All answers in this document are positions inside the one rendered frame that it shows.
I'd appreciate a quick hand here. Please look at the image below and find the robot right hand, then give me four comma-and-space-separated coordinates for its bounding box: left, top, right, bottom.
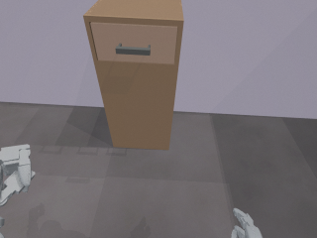
231, 208, 263, 238

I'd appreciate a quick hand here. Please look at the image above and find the cabinet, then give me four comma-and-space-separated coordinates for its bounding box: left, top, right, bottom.
83, 0, 184, 151

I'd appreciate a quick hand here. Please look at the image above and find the handle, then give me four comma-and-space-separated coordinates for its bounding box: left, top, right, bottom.
115, 43, 151, 56

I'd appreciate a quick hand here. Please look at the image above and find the drawer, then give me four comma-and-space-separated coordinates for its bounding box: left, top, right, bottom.
90, 22, 177, 64

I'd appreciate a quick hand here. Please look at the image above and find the robot left hand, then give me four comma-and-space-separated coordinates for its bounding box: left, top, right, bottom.
0, 144, 36, 207

